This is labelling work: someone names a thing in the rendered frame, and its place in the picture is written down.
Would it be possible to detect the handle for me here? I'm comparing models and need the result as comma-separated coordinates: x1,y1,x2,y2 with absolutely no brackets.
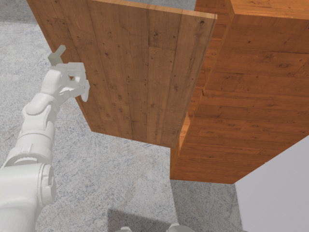
48,45,75,81

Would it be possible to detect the robot shin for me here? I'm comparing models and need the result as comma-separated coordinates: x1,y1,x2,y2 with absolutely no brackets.
121,226,131,231
168,223,179,230

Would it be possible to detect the left robot forearm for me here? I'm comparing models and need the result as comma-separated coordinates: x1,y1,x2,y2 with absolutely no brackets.
0,93,60,170

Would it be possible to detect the cupboard door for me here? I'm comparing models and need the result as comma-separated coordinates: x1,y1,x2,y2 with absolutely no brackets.
27,0,217,149

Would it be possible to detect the right robot shin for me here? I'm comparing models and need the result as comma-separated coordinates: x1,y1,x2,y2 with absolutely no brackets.
168,223,179,230

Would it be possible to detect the left robot upper arm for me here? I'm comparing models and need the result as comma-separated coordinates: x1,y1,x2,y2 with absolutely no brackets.
0,163,56,232

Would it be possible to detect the left robot hand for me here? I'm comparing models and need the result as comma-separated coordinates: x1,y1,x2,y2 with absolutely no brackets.
40,62,90,106

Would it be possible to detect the left robot shin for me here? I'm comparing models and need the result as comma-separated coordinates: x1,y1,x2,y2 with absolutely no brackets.
121,226,131,231

